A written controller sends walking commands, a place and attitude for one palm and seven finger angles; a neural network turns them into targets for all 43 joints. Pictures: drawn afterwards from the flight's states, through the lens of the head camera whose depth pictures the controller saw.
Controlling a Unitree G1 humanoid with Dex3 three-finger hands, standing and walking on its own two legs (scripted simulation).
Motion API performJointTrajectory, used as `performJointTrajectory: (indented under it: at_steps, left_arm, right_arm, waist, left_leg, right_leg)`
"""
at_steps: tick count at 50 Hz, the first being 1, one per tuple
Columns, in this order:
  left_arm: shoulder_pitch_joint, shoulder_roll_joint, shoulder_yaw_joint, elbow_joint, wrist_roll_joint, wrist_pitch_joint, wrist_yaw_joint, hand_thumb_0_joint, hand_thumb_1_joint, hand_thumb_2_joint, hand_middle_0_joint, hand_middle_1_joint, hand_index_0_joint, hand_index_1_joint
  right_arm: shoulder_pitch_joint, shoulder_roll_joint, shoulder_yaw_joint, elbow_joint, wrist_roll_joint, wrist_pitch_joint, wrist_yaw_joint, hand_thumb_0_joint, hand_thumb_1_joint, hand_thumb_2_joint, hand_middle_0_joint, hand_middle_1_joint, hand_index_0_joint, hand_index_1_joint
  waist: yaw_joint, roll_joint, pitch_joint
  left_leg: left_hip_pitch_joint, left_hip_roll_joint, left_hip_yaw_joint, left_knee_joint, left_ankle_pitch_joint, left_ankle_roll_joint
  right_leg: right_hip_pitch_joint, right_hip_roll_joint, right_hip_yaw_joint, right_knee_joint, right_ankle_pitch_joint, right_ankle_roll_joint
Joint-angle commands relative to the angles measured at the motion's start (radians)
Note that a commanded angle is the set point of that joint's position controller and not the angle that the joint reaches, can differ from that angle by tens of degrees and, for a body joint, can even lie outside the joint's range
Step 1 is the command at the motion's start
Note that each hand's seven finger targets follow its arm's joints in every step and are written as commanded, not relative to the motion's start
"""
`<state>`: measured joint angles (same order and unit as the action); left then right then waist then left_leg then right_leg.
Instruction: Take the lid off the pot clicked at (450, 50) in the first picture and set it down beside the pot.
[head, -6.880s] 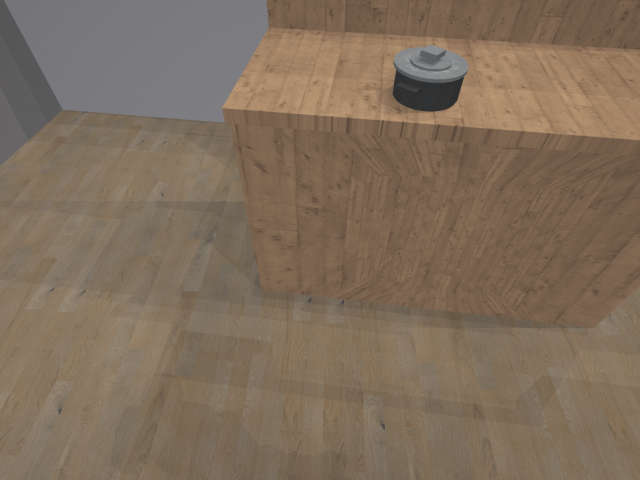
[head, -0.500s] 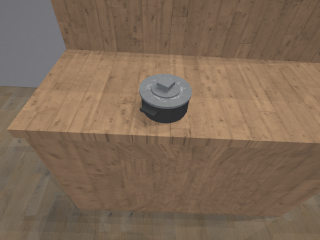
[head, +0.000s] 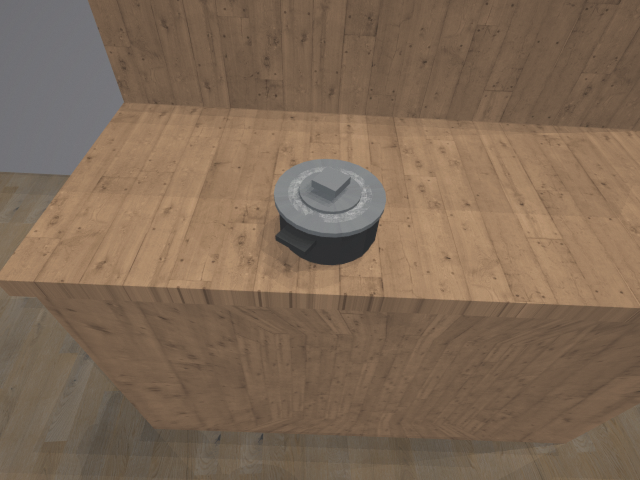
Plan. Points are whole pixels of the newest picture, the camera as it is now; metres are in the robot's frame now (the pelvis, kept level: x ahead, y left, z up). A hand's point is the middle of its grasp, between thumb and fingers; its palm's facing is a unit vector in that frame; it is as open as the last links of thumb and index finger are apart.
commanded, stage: come to a stop and stand still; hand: left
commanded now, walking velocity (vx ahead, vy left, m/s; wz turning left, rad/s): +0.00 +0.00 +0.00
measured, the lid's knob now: (331, 181) +0.49 +0.02 +0.12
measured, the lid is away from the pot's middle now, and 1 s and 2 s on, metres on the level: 0.00 0.00 0.00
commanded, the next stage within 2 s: look again from close up in 0.30 s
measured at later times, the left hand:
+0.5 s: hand out of the picture +0.00 +0.15 -0.18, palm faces +0.03 -0.99 -0.15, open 7.3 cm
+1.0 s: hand out of the picture -0.01 +0.14 -0.18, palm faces +0.04 -0.99 -0.13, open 7.3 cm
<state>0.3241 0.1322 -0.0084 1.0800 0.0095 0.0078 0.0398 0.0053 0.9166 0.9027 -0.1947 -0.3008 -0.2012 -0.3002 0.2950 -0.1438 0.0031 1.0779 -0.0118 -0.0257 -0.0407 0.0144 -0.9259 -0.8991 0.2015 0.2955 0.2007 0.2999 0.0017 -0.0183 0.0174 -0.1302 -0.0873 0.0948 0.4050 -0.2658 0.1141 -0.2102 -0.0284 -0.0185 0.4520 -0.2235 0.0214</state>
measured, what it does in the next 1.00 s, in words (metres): stands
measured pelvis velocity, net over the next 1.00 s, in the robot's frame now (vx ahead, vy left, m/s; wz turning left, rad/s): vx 0.02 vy -0.01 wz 0.00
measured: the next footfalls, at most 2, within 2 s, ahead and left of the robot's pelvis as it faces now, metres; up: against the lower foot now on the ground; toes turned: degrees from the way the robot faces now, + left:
none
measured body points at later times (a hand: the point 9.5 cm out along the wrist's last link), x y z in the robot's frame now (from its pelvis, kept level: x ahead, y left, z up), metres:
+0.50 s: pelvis +0.01 -0.01 +0.00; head +0.02 +0.00 +0.45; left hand +0.00 +0.20 -0.17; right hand +0.00 -0.22 -0.16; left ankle -0.03 +0.04 -0.74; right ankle +0.01 -0.14 -0.74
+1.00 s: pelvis +0.02 -0.01 +0.00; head +0.02 +0.00 +0.45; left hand -0.01 +0.19 -0.17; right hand +0.00 -0.21 -0.16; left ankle -0.03 +0.04 -0.74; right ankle +0.01 -0.14 -0.74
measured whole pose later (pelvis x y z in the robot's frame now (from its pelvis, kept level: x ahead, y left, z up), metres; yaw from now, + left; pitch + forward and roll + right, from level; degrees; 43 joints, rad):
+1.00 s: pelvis +0.02 -0.01 +0.00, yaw +0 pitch -1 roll -1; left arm 0.33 0.11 -0.01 1.12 0.00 0.00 0.04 0.00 0.91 0.90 -0.19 -0.30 -0.20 -0.30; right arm 0.32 -0.10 0.01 1.15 -0.01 -0.04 -0.04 0.01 -0.91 -0.90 0.20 0.30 0.20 0.30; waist 0.00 -0.02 0.03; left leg -0.10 -0.07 0.09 0.40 -0.29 0.10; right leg -0.18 -0.01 -0.03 0.44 -0.24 0.01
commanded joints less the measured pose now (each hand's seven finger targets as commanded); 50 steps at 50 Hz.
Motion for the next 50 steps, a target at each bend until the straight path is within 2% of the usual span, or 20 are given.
performJointTrajectory:
  at_steps: [1,5,6,9,11,15,16,20,21,25,26,28,30,31,36,40,41,45,47,50]
  left_arm:
    - [0.062,0.094,0.016,-0.021,0.001,-0.02,0.006,0.0,0.9,0.9,-0.2,-0.3,-0.2,-0.3]
    - [0.061,0.087,0.013,-0.013,0.0,-0.021,0.007,0.0,0.9,0.9,-0.2,-0.3,-0.2,-0.3]
    - [0.058,0.093,0.014,-0.015,0.0,-0.02,0.006,0.0,0.9,0.9,-0.2,-0.3,-0.2,-0.3]
    - [0.059,0.084,0.011,-0.008,0.0,-0.02,0.007,0.0,0.9,0.9,-0.2,-0.3,-0.2,-0.3]
    - [0.058,0.091,0.011,-0.01,-0.001,-0.02,0.005,0.0,0.9,0.9,-0.2,-0.3,-0.2,-0.3]
    - [0.056,0.083,0.009,-0.004,-0.001,-0.02,0.006,0.0,0.9,0.9,-0.2,-0.3,-0.2,-0.3]
    - [0.058,0.089,0.011,-0.007,-0.002,-0.02,0.005,0.0,0.9,0.9,-0.2,-0.3,-0.2,-0.3]
    - [0.058,0.081,0.009,-0.002,-0.001,-0.021,0.006,0.0,0.9,0.9,-0.2,-0.3,-0.2,-0.3]
    - [0.059,0.088,0.01,-0.003,-0.002,-0.022,0.005,0.0,0.9,0.9,-0.2,-0.3,-0.2,-0.3]
    - [0.061,0.08,0.009,0.002,-0.003,-0.023,0.007,0.0,0.9,0.9,-0.2,-0.3,-0.2,-0.3]
    - [0.062,0.084,0.008,0.002,-0.003,-0.022,0.006,0.0,0.9,0.9,-0.2,-0.3,-0.2,-0.3]
    - [0.062,0.075,0.007,0.006,-0.002,-0.021,0.007,0.0,0.9,0.9,-0.2,-0.3,-0.2,-0.3]
    - [0.063,0.073,0.009,0.008,-0.001,-0.022,0.007,0.0,0.9,0.9,-0.2,-0.3,-0.2,-0.3]
    - [0.063,0.079,0.008,0.006,-0.003,-0.021,0.006,0.0,0.9,0.9,-0.2,-0.3,-0.2,-0.3]
    - [0.071,0.07,0.008,0.014,-0.002,-0.02,0.006,0.0,0.9,0.9,-0.2,-0.3,-0.2,-0.3]
    - [0.073,0.058,0.007,0.019,0.0,-0.019,0.007,0.0,0.9,0.9,-0.2,-0.3,-0.2,-0.3]
    - [0.075,0.064,0.007,0.016,0.0,-0.02,0.006,0.0,0.9,0.9,-0.2,-0.3,-0.2,-0.3]
    - [0.081,0.052,0.008,0.023,0.0,-0.022,0.008,0.0,0.9,0.9,-0.2,-0.3,-0.2,-0.3]
    - [0.087,0.053,0.007,0.024,-0.001,-0.022,0.009,0.0,0.9,0.9,-0.2,-0.3,-0.2,-0.3]
    - [0.087,0.051,0.007,0.027,0.0,-0.024,0.01,0.0,0.9,0.9,-0.2,-0.3,-0.2,-0.3]
  right_arm:
    - [0.056,-0.089,-0.014,-0.027,0.005,-0.015,-0.005,0.0,-0.9,-0.9,0.2,0.3,0.2,0.3]
    - [0.063,-0.091,-0.012,-0.013,0.004,-0.019,-0.007,0.0,-0.9,-0.9,0.2,0.3,0.2,0.3]
    - [0.061,-0.088,-0.013,-0.014,0.005,-0.018,-0.007,0.0,-0.9,-0.9,0.2,0.3,0.2,0.3]
    - [0.061,-0.087,-0.011,-0.005,0.005,-0.018,-0.007,0.0,-0.9,-0.9,0.2,0.3,0.2,0.3]
    - [0.061,-0.087,-0.011,-0.002,0.005,-0.017,-0.007,0.0,-0.9,-0.9,0.2,0.3,0.2,0.3]
    - [0.066,-0.083,-0.009,0.01,0.005,-0.017,-0.007,0.0,-0.9,-0.9,0.2,0.3,0.2,0.3]
    - [0.062,-0.08,-0.01,0.009,0.005,-0.018,-0.006,0.0,-0.9,-0.9,0.2,0.3,0.2,0.3]
    - [0.073,-0.078,-0.008,0.019,0.005,-0.019,-0.006,0.0,-0.9,-0.9,0.2,0.3,0.2,0.3]
    - [0.071,-0.077,-0.009,0.019,0.005,-0.019,-0.005,0.0,-0.9,-0.9,0.2,0.3,0.2,0.3]
    - [0.082,-0.073,-0.008,0.028,0.005,-0.02,-0.007,0.0,-0.9,-0.9,0.2,0.3,0.2,0.3]
    - [0.078,-0.071,-0.009,0.027,0.006,-0.019,-0.006,0.0,-0.9,-0.9,0.2,0.3,0.2,0.3]
    - [0.08,-0.069,-0.007,0.03,0.006,-0.018,-0.007,0.0,-0.9,-0.9,0.2,0.3,0.2,0.3]
    - [0.087,-0.064,-0.007,0.036,0.006,-0.021,-0.007,0.0,-0.9,-0.9,0.2,0.3,0.2,0.3]
    - [0.087,-0.065,-0.007,0.034,0.006,-0.019,-0.007,0.0,-0.9,-0.9,0.2,0.3,0.2,0.3]
    - [0.092,-0.059,-0.007,0.039,0.007,-0.02,-0.008,0.0,-0.9,-0.9,0.2,0.3,0.2,0.3]
    - [0.099,-0.055,-0.004,0.043,0.007,-0.02,-0.008,0.0,-0.9,-0.9,0.2,0.3,0.2,0.3]
    - [0.097,-0.053,-0.006,0.042,0.007,-0.02,-0.008,0.0,-0.9,-0.9,0.2,0.3,0.2,0.3]
    - [0.108,-0.049,-0.005,0.048,0.007,-0.023,-0.009,0.0,-0.9,-0.9,0.2,0.3,0.2,0.3]
    - [0.1,-0.05,-0.006,0.048,0.007,-0.023,-0.009,0.0,-0.9,-0.9,0.2,0.3,0.2,0.3]
    - [0.11,-0.044,-0.004,0.053,0.008,-0.024,-0.01,0.0,-0.9,-0.9,0.2,0.3,0.2,0.3]
  waist:
    - [0.003,0.014,0.032]
    - [0.0,0.038,0.017]
    - [0.003,0.016,0.025]
    - [0.003,0.024,0.048]
    - [0.005,0.004,0.042]
    - [0.003,0.033,0.055]
    - [0.008,0.011,0.054]
    - [0.004,0.019,0.05]
    - [0.008,-0.006,0.046]
    - [0.003,0.03,0.041]
    - [0.006,0.007,0.042]
    - [0.004,0.017,0.065]
    - [0.003,0.032,0.059]
    - [0.007,0.014,0.061]
    - [0.008,0.015,0.063]
    - [0.004,0.031,0.082]
    - [0.009,0.002,0.077]
    - [0.005,0.024,0.059]
    - [0.008,0.01,0.059]
    - [0.004,0.022,0.057]
  left_leg:
    - [-0.015,0.205,-0.183,-0.075,0.278,-0.052]
    - [0.01,0.205,-0.173,-0.072,0.31,-0.056]
    - [-0.002,0.207,-0.178,-0.068,0.309,-0.052]
    - [-0.008,0.205,-0.175,-0.078,0.274,-0.054]
    - [-0.012,0.206,-0.176,-0.073,0.274,-0.051]
    - [-0.011,0.205,-0.172,-0.085,0.246,-0.053]
    - [-0.02,0.206,-0.176,-0.083,0.245,-0.05]
    - [-0.011,0.204,-0.173,-0.089,0.234,-0.052]
    - [-0.016,0.206,-0.175,-0.083,0.241,-0.049]
    - [0.0,0.204,-0.169,-0.085,0.249,-0.053]
    - [-0.009,0.207,-0.173,-0.082,0.245,-0.049]
    - [-0.016,0.205,-0.17,-0.089,0.223,-0.051]
    - [-0.011,0.205,-0.172,-0.093,0.237,-0.052]
    - [-0.022,0.208,-0.173,-0.089,0.236,-0.049]
    - [-0.017,0.21,-0.174,-0.094,0.232,-0.047]
    - [-0.028,0.207,-0.178,-0.11,0.18,-0.048]
    - [-0.036,0.208,-0.178,-0.103,0.192,-0.044]
    - [-0.011,0.205,-0.174,-0.099,0.227,-0.047]
    - [-0.012,0.205,-0.17,-0.089,0.233,-0.046]
    - [-0.006,0.204,-0.168,-0.09,0.239,-0.047]
  right_leg:
    - [-0.006,-0.077,0.081,-0.044,0.164,-0.07]
    - [0.003,-0.081,0.084,-0.038,0.177,-0.069]
    - [0.009,-0.078,0.078,-0.043,0.178,-0.07]
    - [-0.001,-0.082,0.085,-0.048,0.164,-0.07]
    - [0.012,-0.08,0.081,-0.053,0.174,-0.071]
    - [0.003,-0.081,0.087,-0.054,0.152,-0.069]
    - [0.011,-0.079,0.08,-0.058,0.158,-0.07]
    - [0.01,-0.082,0.084,-0.055,0.154,-0.069]
    - [0.022,-0.081,0.08,-0.06,0.165,-0.07]
    - [0.015,-0.083,0.085,-0.056,0.164,-0.07]
    - [0.022,-0.078,0.08,-0.061,0.162,-0.07]
    - [0.006,-0.079,0.084,-0.06,0.148,-0.069]
    - [0.01,-0.078,0.082,-0.058,0.149,-0.067]
    - [0.019,-0.074,0.077,-0.061,0.151,-0.068]
    - [0.014,-0.073,0.074,-0.061,0.143,-0.066]
    - [0.0,-0.073,0.076,-0.061,0.114,-0.063]
    - [0.012,-0.072,0.07,-0.064,0.129,-0.063]
    - [0.01,-0.076,0.076,-0.056,0.144,-0.064]
    - [0.012,-0.077,0.077,-0.06,0.152,-0.065]
    - [0.011,-0.078,0.078,-0.059,0.155,-0.063]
